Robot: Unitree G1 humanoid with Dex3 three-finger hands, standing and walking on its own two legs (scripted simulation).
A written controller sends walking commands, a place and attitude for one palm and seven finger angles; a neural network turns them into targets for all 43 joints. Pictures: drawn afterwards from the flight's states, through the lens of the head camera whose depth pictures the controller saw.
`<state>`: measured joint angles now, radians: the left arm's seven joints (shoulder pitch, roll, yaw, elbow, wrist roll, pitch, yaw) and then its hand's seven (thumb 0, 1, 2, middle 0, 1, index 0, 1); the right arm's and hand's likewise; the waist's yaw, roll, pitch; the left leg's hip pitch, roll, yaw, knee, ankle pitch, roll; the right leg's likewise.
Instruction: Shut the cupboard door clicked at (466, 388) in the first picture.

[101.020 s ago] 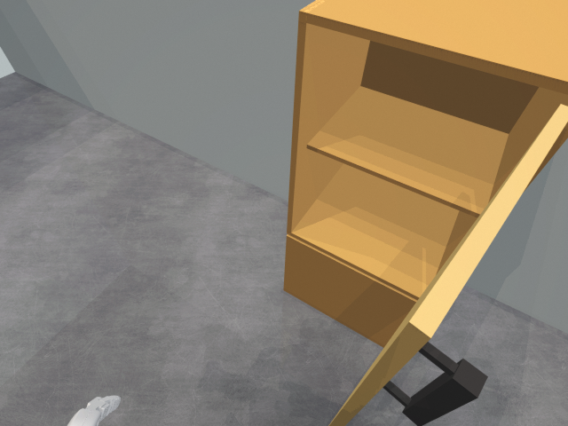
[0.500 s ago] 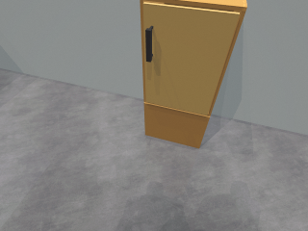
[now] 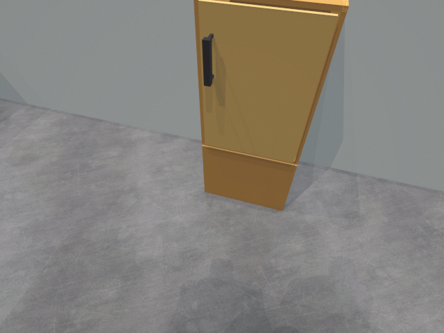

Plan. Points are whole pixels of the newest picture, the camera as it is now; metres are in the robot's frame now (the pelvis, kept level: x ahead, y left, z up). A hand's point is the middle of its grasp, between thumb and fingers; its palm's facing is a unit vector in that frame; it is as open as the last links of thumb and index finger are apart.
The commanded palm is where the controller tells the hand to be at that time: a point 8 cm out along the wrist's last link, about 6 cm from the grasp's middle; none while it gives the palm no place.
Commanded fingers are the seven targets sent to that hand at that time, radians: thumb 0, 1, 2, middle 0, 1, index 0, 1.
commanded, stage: look to check the result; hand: left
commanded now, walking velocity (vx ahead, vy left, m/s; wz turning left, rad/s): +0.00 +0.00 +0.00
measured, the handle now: (209, 60) +0.93 +0.09 +0.05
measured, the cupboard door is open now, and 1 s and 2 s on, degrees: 0 0 0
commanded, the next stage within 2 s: stand and wait in 0.30 s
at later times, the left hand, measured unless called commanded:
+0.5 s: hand out of the picture +0.00 +0.16 -0.18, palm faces +0.02 -0.98 -0.18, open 7.4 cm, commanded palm none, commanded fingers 0.00 0.90 0.90 -0.20 -0.30 -0.20 -0.30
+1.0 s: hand out of the picture +0.01 +0.17 -0.17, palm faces +0.02 -0.98 -0.20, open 7.4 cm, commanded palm none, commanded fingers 0.00 0.90 0.90 -0.20 -0.30 -0.20 -0.30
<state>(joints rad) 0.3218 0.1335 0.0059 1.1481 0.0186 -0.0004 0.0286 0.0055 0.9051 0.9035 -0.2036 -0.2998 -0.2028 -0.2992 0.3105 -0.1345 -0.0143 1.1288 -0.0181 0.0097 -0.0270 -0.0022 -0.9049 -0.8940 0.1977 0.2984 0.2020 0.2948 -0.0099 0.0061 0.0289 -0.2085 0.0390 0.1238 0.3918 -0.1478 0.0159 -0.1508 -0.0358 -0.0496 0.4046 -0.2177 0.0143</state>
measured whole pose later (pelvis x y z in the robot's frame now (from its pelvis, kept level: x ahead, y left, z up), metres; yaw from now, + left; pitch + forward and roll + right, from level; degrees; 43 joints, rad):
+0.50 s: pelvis +0.01 -0.01 +0.00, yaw +0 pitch -2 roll +0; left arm 0.29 0.15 0.00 1.15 0.02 -0.01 0.03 0.01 0.91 0.90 -0.20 -0.30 -0.20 -0.30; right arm 0.29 -0.14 -0.01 1.13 -0.02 0.01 -0.03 0.00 -0.91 -0.89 0.20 0.30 0.20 0.29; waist -0.01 0.00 0.04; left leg -0.19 0.05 0.12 0.38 -0.16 0.00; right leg -0.13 -0.03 -0.05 0.38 -0.22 0.01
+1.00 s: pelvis +0.02 -0.01 +0.00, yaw +0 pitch -2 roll +0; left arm 0.28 0.17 0.01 1.15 0.02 -0.01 0.03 0.01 0.91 0.90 -0.20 -0.30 -0.20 -0.30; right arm 0.26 -0.16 -0.01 1.14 -0.02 0.00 -0.03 0.00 -0.90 -0.89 0.20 0.30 0.20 0.29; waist -0.01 0.00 0.04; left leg -0.17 0.04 0.12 0.37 -0.17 0.00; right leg -0.10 -0.03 -0.05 0.35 -0.23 0.01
